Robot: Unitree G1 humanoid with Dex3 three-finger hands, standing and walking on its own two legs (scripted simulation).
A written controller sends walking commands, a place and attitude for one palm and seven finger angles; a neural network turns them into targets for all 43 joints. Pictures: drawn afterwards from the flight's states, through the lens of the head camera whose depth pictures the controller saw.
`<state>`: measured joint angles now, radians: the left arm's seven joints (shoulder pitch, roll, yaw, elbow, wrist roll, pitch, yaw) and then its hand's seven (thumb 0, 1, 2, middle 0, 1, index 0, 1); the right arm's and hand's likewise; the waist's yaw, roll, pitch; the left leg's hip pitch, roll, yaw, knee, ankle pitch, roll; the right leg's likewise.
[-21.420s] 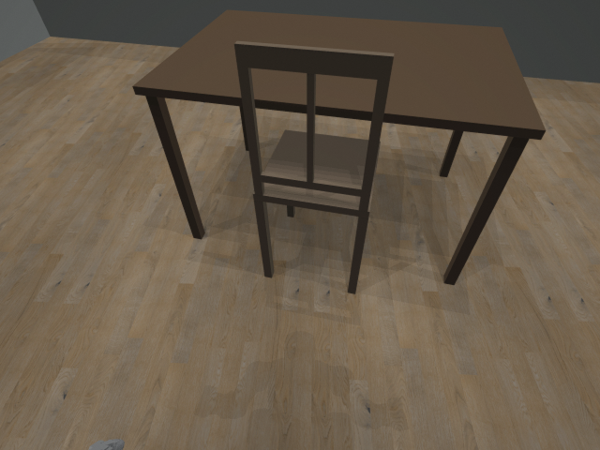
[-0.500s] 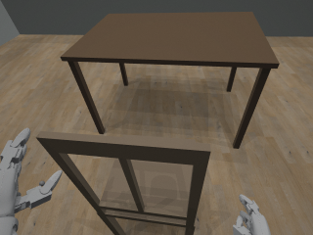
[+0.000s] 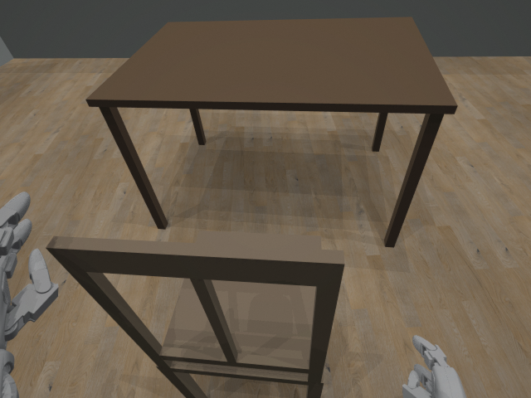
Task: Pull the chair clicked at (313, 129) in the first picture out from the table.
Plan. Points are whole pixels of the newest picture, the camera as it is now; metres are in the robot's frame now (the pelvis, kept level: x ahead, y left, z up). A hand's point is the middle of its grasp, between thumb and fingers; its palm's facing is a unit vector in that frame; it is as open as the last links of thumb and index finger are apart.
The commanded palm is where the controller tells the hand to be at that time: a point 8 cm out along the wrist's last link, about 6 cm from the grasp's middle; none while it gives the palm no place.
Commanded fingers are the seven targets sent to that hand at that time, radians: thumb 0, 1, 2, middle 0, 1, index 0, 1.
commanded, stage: step back with the hand held close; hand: left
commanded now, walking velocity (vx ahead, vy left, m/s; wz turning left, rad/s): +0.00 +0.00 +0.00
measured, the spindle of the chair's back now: (219, 324) +0.25 +0.12 -0.06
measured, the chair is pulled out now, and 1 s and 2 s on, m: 0.60 0.60 0.60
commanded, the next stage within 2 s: stop stepping back and stand still in 1.88 s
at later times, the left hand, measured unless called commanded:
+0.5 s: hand (36, 309) +0.16 +0.28 +0.15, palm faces +0.33 -0.76 -0.56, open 7.4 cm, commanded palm +0.11 +0.32 +0.18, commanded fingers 0.00 0.90 0.90 -0.20 -0.30 -0.20 -0.30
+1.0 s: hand out of the picture +0.10 +0.30 +0.16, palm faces +0.44 -0.74 -0.51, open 7.4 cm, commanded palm +0.03 +0.33 +0.18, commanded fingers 0.00 0.90 0.90 -0.20 -0.30 -0.20 -0.30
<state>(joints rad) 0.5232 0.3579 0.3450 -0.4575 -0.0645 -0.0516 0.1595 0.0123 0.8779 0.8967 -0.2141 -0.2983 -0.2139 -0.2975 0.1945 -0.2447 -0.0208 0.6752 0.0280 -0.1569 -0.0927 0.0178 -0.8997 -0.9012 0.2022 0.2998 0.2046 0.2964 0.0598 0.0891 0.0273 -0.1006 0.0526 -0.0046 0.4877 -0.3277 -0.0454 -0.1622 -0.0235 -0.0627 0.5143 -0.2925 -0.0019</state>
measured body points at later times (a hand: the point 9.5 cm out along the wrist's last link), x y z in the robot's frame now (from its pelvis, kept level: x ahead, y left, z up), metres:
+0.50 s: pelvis -0.04 +0.03 +0.00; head -0.01 +0.01 +0.45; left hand +0.14 +0.32 +0.18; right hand +0.13 -0.22 -0.09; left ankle -0.04 +0.15 -0.74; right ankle -0.01 -0.11 -0.74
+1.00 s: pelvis -0.11 +0.03 -0.01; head -0.08 +0.04 +0.44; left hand +0.07 +0.34 +0.19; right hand +0.06 -0.21 -0.09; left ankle -0.04 +0.15 -0.74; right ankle -0.01 -0.11 -0.73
